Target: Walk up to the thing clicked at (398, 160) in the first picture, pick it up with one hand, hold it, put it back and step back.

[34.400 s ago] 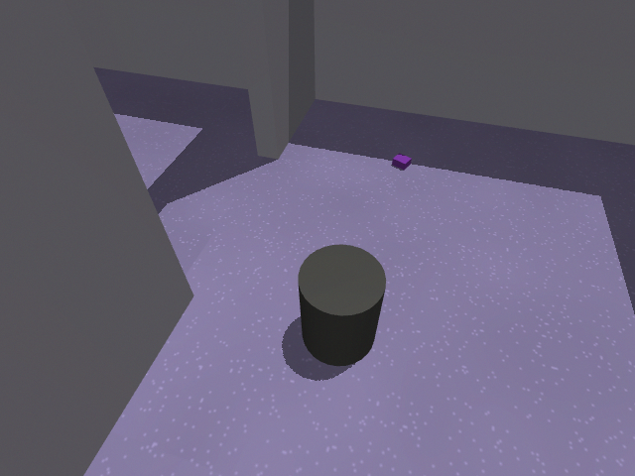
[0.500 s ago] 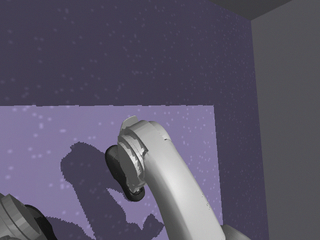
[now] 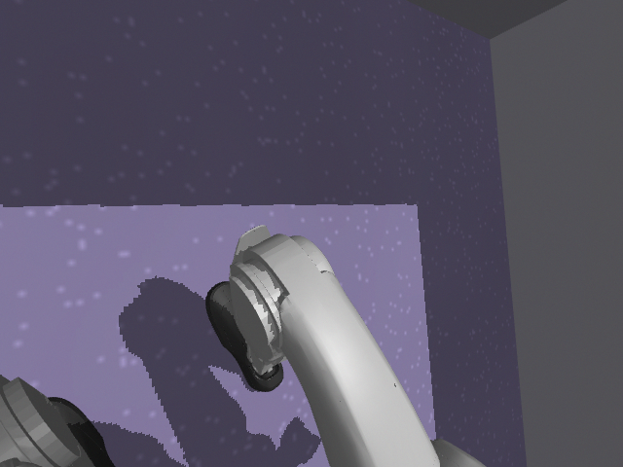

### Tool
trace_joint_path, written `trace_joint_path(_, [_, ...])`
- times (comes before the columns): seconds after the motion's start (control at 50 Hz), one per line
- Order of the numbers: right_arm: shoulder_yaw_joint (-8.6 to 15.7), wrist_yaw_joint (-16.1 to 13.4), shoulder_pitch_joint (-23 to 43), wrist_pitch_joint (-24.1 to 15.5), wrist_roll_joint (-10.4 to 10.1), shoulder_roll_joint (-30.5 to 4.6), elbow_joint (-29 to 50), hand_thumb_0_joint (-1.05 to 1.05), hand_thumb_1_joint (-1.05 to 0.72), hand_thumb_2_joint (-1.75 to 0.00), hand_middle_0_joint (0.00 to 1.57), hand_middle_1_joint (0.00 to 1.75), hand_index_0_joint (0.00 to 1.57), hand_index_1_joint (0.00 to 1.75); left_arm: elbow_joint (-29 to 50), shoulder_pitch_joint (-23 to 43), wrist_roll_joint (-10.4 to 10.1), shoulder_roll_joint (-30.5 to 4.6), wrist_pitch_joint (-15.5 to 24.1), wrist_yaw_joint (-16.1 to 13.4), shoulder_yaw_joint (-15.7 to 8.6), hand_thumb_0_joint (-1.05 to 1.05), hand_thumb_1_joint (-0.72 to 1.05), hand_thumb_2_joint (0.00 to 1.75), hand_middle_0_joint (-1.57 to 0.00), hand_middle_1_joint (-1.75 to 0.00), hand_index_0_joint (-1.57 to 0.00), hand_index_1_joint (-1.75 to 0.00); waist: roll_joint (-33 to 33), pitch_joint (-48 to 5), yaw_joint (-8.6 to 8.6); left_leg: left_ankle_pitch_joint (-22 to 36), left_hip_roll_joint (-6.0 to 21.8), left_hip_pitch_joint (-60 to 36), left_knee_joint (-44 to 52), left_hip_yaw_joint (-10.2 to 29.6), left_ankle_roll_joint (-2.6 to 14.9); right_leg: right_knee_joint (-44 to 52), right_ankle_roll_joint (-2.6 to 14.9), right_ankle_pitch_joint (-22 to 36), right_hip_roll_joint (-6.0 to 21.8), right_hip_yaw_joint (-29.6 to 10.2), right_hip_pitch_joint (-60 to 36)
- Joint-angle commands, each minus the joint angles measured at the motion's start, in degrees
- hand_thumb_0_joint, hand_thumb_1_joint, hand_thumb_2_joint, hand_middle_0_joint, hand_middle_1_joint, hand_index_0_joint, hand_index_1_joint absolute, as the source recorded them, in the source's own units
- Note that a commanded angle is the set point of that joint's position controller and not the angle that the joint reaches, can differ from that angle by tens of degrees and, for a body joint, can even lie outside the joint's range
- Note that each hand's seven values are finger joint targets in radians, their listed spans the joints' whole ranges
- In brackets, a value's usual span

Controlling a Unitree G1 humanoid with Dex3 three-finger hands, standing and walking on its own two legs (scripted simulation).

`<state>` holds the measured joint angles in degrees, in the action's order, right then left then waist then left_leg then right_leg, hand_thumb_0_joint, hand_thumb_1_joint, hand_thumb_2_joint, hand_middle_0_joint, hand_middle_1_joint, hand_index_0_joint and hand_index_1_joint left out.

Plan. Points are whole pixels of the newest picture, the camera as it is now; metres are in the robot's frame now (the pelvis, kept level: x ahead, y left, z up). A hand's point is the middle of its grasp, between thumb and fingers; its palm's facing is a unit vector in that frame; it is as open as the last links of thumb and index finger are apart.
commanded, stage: close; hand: left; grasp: from above
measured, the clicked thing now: out of the picture +0.47 +0.34 -0.31
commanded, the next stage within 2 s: settle in 0.22 s
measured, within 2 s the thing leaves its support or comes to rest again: leaves its support in 0.70 s
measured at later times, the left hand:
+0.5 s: hand out of the picture +0.47 +0.33 -0.27, palm faces -0.21 -0.37 -0.90, open 10.4 cm
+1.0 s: hand out of the picture +0.47 +0.35 -0.21, palm faces -0.18 -0.37 -0.91, open 10.4 cm
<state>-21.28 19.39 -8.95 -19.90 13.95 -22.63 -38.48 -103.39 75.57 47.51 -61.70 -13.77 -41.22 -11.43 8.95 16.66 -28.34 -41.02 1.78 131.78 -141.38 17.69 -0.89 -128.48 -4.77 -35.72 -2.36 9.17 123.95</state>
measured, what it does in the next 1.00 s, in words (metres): stands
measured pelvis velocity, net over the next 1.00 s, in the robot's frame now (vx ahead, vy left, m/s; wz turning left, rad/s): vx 0.00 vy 0.00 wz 0.04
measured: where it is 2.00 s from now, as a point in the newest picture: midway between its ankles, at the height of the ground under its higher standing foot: (183, 411)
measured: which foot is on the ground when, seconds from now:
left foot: down 0.00-1.00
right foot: down 0.00-1.00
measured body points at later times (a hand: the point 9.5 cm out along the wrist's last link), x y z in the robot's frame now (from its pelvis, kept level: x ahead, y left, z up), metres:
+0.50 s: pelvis +0.00 +0.00 +0.00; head +0.32 +0.12 +0.29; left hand +0.48 +0.34 -0.22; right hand -0.01 -0.24 -0.03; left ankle +0.06 +0.13 -0.30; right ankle +0.13 -0.13 -0.30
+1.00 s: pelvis +0.00 +0.00 +0.01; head +0.28 +0.11 +0.34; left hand +0.47 +0.37 -0.16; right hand +0.00 -0.25 -0.04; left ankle +0.06 +0.13 -0.30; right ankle +0.13 -0.13 -0.30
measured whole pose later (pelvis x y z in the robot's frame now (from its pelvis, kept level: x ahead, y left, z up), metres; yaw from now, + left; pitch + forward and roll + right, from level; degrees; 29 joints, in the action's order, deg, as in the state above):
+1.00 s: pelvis +0.00 +0.00 +0.01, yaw +2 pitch +32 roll -14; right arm -15.1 19.9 -12.8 -18.1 10.8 -20.7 -42.7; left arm -94.3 70.3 47.3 -52.9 -18.9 -33.9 -12.5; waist 3.1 7.5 -23.9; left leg -40.4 2.0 132.3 -138.8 14.9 -1.1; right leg -128.2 -4.3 -35.9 -1.5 7.1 125.8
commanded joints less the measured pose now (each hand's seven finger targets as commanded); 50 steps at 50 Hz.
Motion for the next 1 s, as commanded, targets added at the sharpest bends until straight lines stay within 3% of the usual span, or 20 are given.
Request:
trace_joint_path(0.0, [4.6,0.3,-13.9,0.0,0.0,-19.5,-3.0,0.0,-0.89,-0.9,0.2,0.3,0.2,0.3,6.2,13.0,0.8,-8.4,-0.2,-2.0,2.3,0.0,0.41,0.67,-0.77,-0.78,-0.8,-0.75,-34.0,-36.0,-5.83,13.1,2.6,-27.7,15.3,-6.4,0.16,10.0,5.09,15.0,-1.7,7.7,-23.4])
trace_joint_path(0.2, [4.5,0.5,-13.6,0.0,-0.1,-20.0,-2.5,0.0,-0.89,-0.9,0.2,0.3,0.2,0.3,5.4,12.1,-0.4,-8.3,-0.6,-1.9,2.2,0.0,0.43,0.67,-0.8,-0.75,-0.82,-0.73,-32.7,-36.2,-5.81,13.4,2.7,-26.9,14.7,-6.3,0.43,10.3,4.76,15.4,-1.8,7.4,-23.7])
trace_joint_path(0.24, [4.1,0.6,-13.9,0.2,-0.2,-19.5,-2.4,0.0,-0.89,-0.9,0.2,0.3,0.2,0.3,6.2,12.3,-0.3,-8.7,-0.8,-2.0,1.7,0.0,0.43,0.67,-0.81,-0.75,-0.83,-0.72,-33.8,-36.9,-5.26,14.8,2.8,-27.7,14.8,-6.5,0.28,10.3,5.01,16.3,-1.7,7.1,-23.5])
trace_joint_path(0.34, [4.8,0.3,-13.9,0.1,0.0,-20.1,-2.7,0.0,-0.91,-0.9,0.2,0.3,0.2,0.3,4.3,11.2,0.3,-9.2,-0.5,-1.5,1.9,0.0,0.45,0.66,-0.84,-0.81,-0.88,-0.77,-32.9,-36.5,-5.31,11.9,2.7,-26.5,15.2,-6.5,0.43,10.5,4.98,14.1,-2.1,7.4,-24.5])
trace_joint_path(0.48, [4.4,0.5,-14.3,0.4,-0.5,-19.5,-2.6,0.0,-0.91,-0.9,0.2,0.3,0.2,0.3,6.5,12.0,0.1,-8.6,-1.0,-1.0,1.8,0.0,0.5,0.68,-0.89,-0.79,-0.92,-0.75,-34.4,-37.7,-5.12,15.1,2.8,-28.7,15.1,-6.2,0.22,9.9,5.07,16.4,-1.7,7.3,-23.3])
trace_joint_path(0.6, [5.7,0.7,-15.0,0.7,-0.9,-19.6,-3.0,0.0,-0.91,-0.9,0.2,0.3,0.2,0.3,10.0,13.5,0.6,-11.0,-0.9,-0.8,-0.4,0.0,0.52,0.69,-0.89,-0.81,-0.93,-0.78,-37.2,-40.3,-3.52,15.2,2.8,-29.3,15.8,-7.2,0.03,9.8,5.3,16.4,-1.7,6.9,-24.5])
trace_joint_path(0.66, [6.2,1.0,-15.9,1.1,-1.3,-19.3,-2.7,0.0,-0.91,-0.9,0.2,0.3,0.2,0.3,13.2,13.8,1.4,-10.3,-1.5,-1.2,-0.7,0.0,0.51,0.67,-0.9,-0.77,-0.93,-0.74,-40.5,-43.7,-2.61,18.4,3.6,-33.5,16.0,-6.5,-0.51,9.5,5.64,18.5,-1.6,6.6,-22.9])
trace_joint_path(0.7, [7.5,0.9,-15.8,1.1,-1.5,-19.5,-2.3,0.0,-0.91,-0.9,0.2,0.3,0.2,0.3,14.2,14.1,1.1,-8.4,-2.0,-0.5,-0.2,0.0,0.51,0.66,-0.9,-0.77,-0.93,-0.73,-39.6,-43.3,-2.8,17.3,3.0,-33.0,16.1,-7.1,-0.41,9.5,5.53,17.9,-1.5,6.4,-22.3])
trace_joint_path(0.72, [8.4,0.9,-15.9,1.0,-1.6,-20.2,-2.1,0.0,-0.91,-0.9,0.2,0.3,0.2,0.3,15.1,14.3,1.1,-9.2,-2.0,-0.5,-0.7,0.0,0.52,0.68,-0.9,-0.79,-0.93,-0.76,-39.7,-44.5,-2.37,16.0,2.9,-32.0,16.4,-7.8,-0.21,10.1,5.46,17.3,-2.0,6.2,-24.2])
trace_joint_path(0.8, [10.1,1.1,-16.6,1.2,-2.3,-18.4,-3.5,0.0,-0.91,-0.9,0.2,0.3,0.2,0.3,16.7,11.6,-0.1,-5.2,-3.8,1.9,-0.7,0.0,0.51,0.67,-0.89,-0.78,-0.92,-0.75,-38.6,-46.0,-0.26,15.3,2.4,-30.1,16.8,-8.8,-0.17,10.6,5.52,16.0,-1.7,5.7,-23.0])
trace_joint_path(0.82, [9.5,1.1,-18.0,1.4,-2.3,-17.4,-5.4,0.0,-0.91,-0.9,0.2,0.3,0.2,0.3,15.1,10.6,0.0,-4.5,-4.3,2.6,-0.8,0.0,0.49,0.71,-0.87,-0.8,-0.9,-0.77,-38.3,-46.7,-0.43,15.9,2.5,-29.8,17.3,-8.8,-0.31,10.4,5.47,16.6,-1.7,5.8,-23.6])
trace_joint_path(0.88, [10.2,0.9,-18.2,1.8,-3.3,-15.8,-6.1,0.0,-0.9,-0.9,0.2,0.3,0.2,0.3,16.3,9.8,0.6,-2.4,-5.2,4.5,-0.2,0.0,0.51,0.73,-0.9,-0.8,-0.92,-0.77,-37.5,-47.1,1.24,15.5,2.2,-29.1,17.4,-8.6,-0.14,10.0,5.62,16.0,-1.4,5.5,-20.8])
trace_joint_path(0.98, [11.7,0.0,-18.3,1.7,-3.8,-15.3,-7.9,0.0,-0.9,-0.9,0.2,0.3,0.2,0.3,16.1,10.4,1.9,1.3,-5.3,7.0,2.0,0.0,0.58,0.75,-0.95,-0.79,-0.98,-0.77,-33.7,-44.6,0.98,12.1,1.3,-26.0,17.7,-9.4,0.6,10.1,5.6,13.1,-1.8,4.6,-17.7])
